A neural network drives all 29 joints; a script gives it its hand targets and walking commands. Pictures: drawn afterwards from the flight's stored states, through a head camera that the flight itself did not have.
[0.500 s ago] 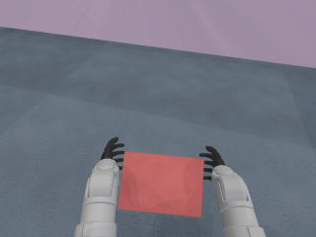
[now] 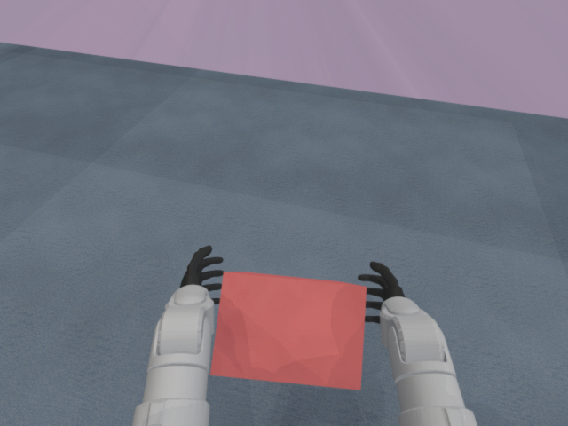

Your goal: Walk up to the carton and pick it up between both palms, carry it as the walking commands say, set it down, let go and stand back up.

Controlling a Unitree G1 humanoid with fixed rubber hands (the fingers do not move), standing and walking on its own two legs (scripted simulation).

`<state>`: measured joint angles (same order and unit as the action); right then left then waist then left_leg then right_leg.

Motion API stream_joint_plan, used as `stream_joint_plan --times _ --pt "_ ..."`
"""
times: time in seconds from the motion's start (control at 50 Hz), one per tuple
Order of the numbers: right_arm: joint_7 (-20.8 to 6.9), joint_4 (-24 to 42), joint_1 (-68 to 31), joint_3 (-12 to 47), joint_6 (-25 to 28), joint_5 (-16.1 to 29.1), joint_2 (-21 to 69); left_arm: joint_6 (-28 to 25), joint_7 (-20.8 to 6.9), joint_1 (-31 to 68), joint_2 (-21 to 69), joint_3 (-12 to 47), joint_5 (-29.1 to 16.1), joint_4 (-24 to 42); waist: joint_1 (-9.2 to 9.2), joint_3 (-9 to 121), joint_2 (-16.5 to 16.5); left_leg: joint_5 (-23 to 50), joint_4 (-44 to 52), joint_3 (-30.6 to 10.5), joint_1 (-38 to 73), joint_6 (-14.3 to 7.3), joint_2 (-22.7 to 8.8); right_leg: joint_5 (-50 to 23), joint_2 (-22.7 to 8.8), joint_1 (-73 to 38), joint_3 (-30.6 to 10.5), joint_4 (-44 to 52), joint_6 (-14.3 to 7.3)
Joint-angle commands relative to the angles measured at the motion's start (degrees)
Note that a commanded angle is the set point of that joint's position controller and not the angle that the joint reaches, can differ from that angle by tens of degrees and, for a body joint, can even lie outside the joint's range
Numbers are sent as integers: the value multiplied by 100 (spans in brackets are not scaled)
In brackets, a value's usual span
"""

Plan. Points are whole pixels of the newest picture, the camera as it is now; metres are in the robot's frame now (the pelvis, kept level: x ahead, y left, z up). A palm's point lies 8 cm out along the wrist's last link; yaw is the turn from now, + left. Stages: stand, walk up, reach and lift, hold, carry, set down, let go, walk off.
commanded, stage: carry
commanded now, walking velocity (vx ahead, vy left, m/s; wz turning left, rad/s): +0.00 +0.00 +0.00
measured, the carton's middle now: (288, 318) +0.32 +0.00 -0.07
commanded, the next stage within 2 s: hold in 0.56 s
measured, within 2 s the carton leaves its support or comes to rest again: neither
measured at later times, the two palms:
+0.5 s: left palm (194, 300) +0.29 +0.14 +0.04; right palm (396, 314) +0.27 -0.15 +0.03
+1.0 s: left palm (179, 294) +0.29 +0.16 +0.06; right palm (388, 316) +0.26 -0.13 +0.04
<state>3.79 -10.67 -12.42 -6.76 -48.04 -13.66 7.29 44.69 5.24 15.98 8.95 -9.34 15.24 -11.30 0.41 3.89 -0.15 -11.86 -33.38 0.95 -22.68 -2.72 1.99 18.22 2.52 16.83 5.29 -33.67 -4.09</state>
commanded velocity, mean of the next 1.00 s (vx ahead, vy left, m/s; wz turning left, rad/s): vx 0.00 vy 0.00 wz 0.00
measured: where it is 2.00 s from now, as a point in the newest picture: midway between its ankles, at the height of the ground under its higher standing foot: outside the picture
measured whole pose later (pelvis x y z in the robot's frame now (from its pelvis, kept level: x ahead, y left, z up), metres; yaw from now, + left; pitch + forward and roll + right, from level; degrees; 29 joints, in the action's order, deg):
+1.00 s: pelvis -0.01 +0.02 +0.01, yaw -3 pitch -8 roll +0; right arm 2.4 -14.8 -12.2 -8.1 -43.8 -14.7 8.1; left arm 42.3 2.5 15.7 8.9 -11.7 15.7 -12.7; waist -1.1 -2.1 -1.2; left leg -9.4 -25.4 4.6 -8.6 -4.1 2.1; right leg 14.6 2.4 4.3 1.1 -26.6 -2.4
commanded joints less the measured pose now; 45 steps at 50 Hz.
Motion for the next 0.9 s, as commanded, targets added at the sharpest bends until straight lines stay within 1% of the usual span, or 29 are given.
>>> stream_joint_plan --times 0.0,0.04,0.06,0.1,0.16,0.18,0.22,0.24,0.28,0.32,0.4,0.48,0.5,0.54,0.56,0.58,0.6,0.62,0.64,0.66,0.68,0.7,0.72,0.74,0.76,0.82,0.84,0.86,0.88 --pt "-1569 1512 -4321 3347 778 1937 5295 -261 -1755 2889 5688 3390 -1744 503 10 2141 100 990 397 -806 935 -244 -869 -1102 -946 -555 -795 532 -81" --pt "-1587 1585 -4324 3482 790 2025 5351 -244 -1787 2693 5732 3354 -1759 320 13 2168 -24 543 321 -752 880 -198 -821 -1095 -1031 -623 -864 675 -100" --pt "-1572 1659 -4462 3419 787 1929 5246 -248 -1791 2761 5753 3307 -1715 259 35 2156 -166 704 330 -731 962 -192 -840 -1250 -1032 -558 -830 669 -101" --pt "-1563 1486 -4210 3369 761 1926 5320 -221 -1779 2626 5738 3318 -1712 248 17 2061 -1 644 365 -753 861 -196 -792 -1239 -1045 -514 -878 664 -131" --pt "-1582 1390 -4141 3404 753 1946 5297 -236 -1789 2651 5659 3308 -1707 265 17 1945 -27 598 393 -741 857 -161 -826 -1130 -1048 -439 -875 747 -109" --pt "-1591 1482 -4224 3376 771 1953 5302 -252 -1795 2838 5693 3401 -1763 440 25 2055 93 393 436 -695 950 -155 -809 -1059 -1055 -434 -927 747 -124" --pt "-1596 1625 -4420 3412 839 1980 5332 -285 -1825 2874 5780 3433 -1788 471 22 2225 66 397 407 -690 969 -152 -776 -1047 -1067 -522 -907 745 -101" --pt "-1581 1653 -4550 3464 839 2017 5306 -262 -1793 2724 5740 3322 -1701 263 10 2213 42 664 338 -679 955 -141 -803 -1265 -1057 -597 -862 694 -96" --pt "-1569 1525 -4152 3396 801 1928 5270 -271 -1782 2635 5727 3404 -1743 387 20 2203 125 1071 337 -726 1094 -161 -872 -1371 -1015 -475 -815 634 -81" --pt "-1575 1518 -4334 3379 804 1944 5233 -275 -1768 2768 5606 3303 -1701 391 19 2185 210 984 300 -701 1033 -193 -875 -1272 -986 -436 -834 628 -62" --pt "-1571 1266 -4029 3261 777 1827 5255 -275 -1782 2870 5537 3329 -1723 405 10 2160 29 419 383 -770 877 -207 -846 -892 -1010 -491 -877 743 -118" --pt "-1583 1839 -4536 3534 827 2027 5320 -268 -1802 2746 5772 3430 -1765 470 9 2280 -113 915 370 -813 990 -201 -889 -1195 -938 -570 -770 599 -61" --pt "-1583 1717 -4293 3490 816 1990 5273 -260 -1814 2690 5736 3454 -1788 460 4 2176 118 900 364 -766 927 -221 -889 -1305 -986 -492 -845 589 -58" --pt "-1582 1445 -4174 3376 777 1925 5276 -280 -1781 2865 5589 3359 -1753 510 23 2175 93 903 332 -745 988 -169 -866 -1305 -976 -557 -815 601 -77" --pt "-1651 1124 -4392 3246 951 1828 5992 -524 -1913 3050 5499 2817 -1720 459 -454 2024 -189 1141 334 -656 2129 -22 318 -1348 -106 -530 -1815 937 233" --pt "-1619 1092 -4283 3218 960 1854 6018 -526 -1939 2973 5461 2837 -1691 567 -433 2105 -112 1395 329 -643 2234 -12 309 -1720 -117 -629 -1777 914 302" --pt "-1574 1133 -4234 3194 1096 1868 6029 -692 -2065 3288 5155 2983 -1745 901 -400 2317 -115 1205 358 -602 2136 73 364 -1942 -242 -1024 -1959 985 326" --pt "-1513 1095 -4368 3038 1143 1715 5857 -675 -2121 3283 5285 3017 -1733 566 -203 2257 -179 1132 417 -705 2246 54 308 -1765 -194 -1051 -1823 964 331" --pt "-1459 936 -4184 2820 1156 1678 5617 -658 -2138 3088 5122 2854 -1645 519 -187 2001 -68 1209 448 -684 2482 78 288 -1745 -240 -951 -1875 1125 309" --pt "-1438 825 -4085 2766 1203 1635 5590 -705 -2156 3186 5114 2990 -1664 533 -71 2154 -183 1347 448 -702 2756 95 275 -1912 -207 -875 -1845 1111 294" --pt "-1423 854 -4143 2749 1200 1603 5410 -682 -2127 3028 4995 2790 -1542 531 -225 1854 -156 1282 534 -703 2800 91 249 -1644 -158 -804 -1794 1202 252" --pt "-1398 630 -3895 2659 1169 1527 5359 -639 -2090 2832 4945 2659 -1493 339 -189 1489 -87 1228 641 -673 2818 94 227 -1583 -182 -637 -1736 1299 251" --pt "-1381 762 -4005 2751 1215 1546 5367 -700 -2105 2952 4936 2763 -1550 450 -112 1519 -159 1202 670 -713 2837 79 221 -1563 -159 -697 -1710 1322 251" --pt "-1407 885 -4055 2841 1225 1553 5444 -682 -2080 2930 5053 2797 -1498 436 -180 1404 -133 1253 713 -667 2821 76 229 -1460 -125 -693 -1687 1323 231" --pt "-1395 558 -3720 2762 1169 1481 5389 -599 -2031 2633 5003 2654 -1420 210 -177 1012 -7 1112 784 -677 2805 79 186 -1316 -164 -564 -1668 1411 227" --pt "-1479 554 -4106 2684 1094 1371 5216 -450 -1926 2606 5068 2505 -1334 -161 -229 545 -70 743 1007 -679 2663 13 139 -587 27 -420 -1414 1459 121" --pt "-1491 592 -3850 2743 1156 1412 5354 -505 -1951 2620 5146 2690 -1400 40 -144 758 3 883 969 -656 2757 49 168 -850 7 -553 -1456 1426 150" --pt "-1508 754 -4153 2859 1169 1434 5350 -487 -1928 2653 5232 2703 -1427 -51 -209 753 -26 858 1021 -656 2648 27 144 -727 38 -548 -1368 1415 117" --pt "-1577 753 -4077 2924 1152 1472 5494 -468 -1930 2834 5528 2970 -1542 69 29 996 50 988 956 -710 2859 49 110 -823 39 -460 -1394 1358 102"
